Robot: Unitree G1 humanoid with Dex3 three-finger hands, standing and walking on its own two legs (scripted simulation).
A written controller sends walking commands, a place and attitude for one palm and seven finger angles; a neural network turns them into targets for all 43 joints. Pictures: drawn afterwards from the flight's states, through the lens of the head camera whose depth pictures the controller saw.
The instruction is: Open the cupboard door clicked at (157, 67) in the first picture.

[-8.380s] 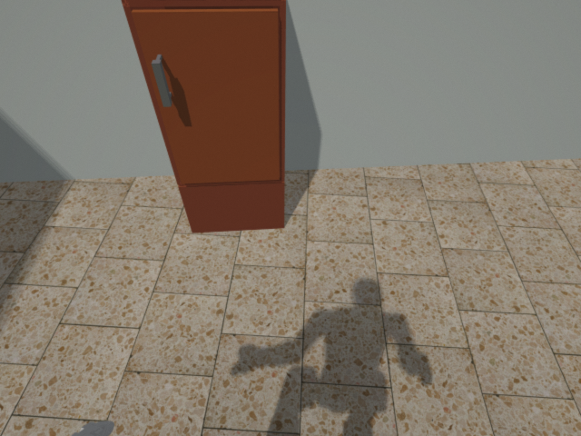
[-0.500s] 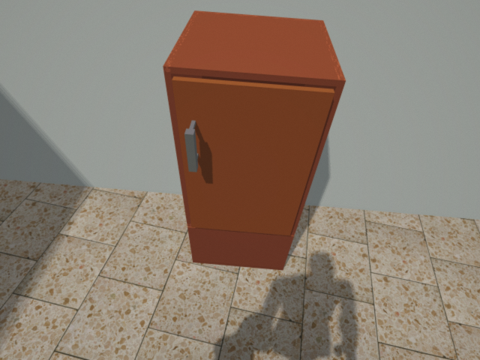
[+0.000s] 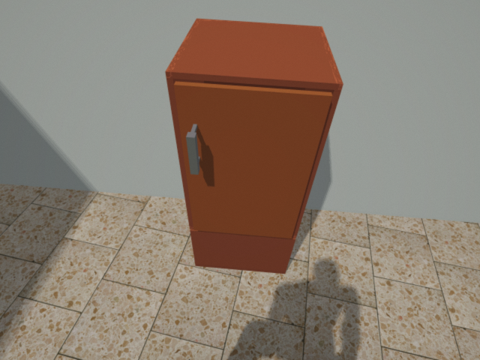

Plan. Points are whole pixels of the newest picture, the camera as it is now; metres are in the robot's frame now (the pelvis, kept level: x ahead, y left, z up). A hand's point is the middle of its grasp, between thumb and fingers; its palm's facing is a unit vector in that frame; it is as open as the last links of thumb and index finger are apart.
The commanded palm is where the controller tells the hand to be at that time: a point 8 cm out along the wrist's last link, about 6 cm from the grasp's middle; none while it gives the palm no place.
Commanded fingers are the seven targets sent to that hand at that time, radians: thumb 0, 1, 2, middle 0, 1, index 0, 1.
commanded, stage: look again from close up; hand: left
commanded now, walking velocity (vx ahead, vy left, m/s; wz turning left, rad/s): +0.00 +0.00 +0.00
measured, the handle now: (194, 149) +0.63 +0.16 -0.02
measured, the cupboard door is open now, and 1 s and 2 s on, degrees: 0 0 0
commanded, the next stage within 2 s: shuffle to correct the standing spot in 0.16 s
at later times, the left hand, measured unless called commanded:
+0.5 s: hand out of the picture -0.04 +0.15 -0.18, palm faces +0.08 -0.99 -0.14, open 7.4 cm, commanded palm none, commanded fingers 0.00 0.90 0.90 -0.20 -0.30 -0.20 -0.30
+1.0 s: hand out of the picture +0.17 +0.14 -0.16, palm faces -0.01 -0.97 -0.22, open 7.4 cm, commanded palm none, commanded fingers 0.00 0.90 0.90 -0.20 -0.30 -0.20 -0.30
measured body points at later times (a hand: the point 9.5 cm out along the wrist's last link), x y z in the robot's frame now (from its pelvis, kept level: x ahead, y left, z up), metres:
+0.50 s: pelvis +0.02 +0.00 +0.00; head +0.00 +0.01 +0.45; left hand -0.04 +0.20 -0.17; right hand -0.01 -0.21 -0.16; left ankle +0.08 +0.08 -0.73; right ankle +0.00 -0.14 -0.74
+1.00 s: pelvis +0.10 -0.04 +0.00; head +0.12 -0.06 +0.44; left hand +0.17 +0.19 -0.15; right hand +0.03 -0.24 -0.17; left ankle +0.09 +0.08 -0.73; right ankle +0.12 -0.15 -0.74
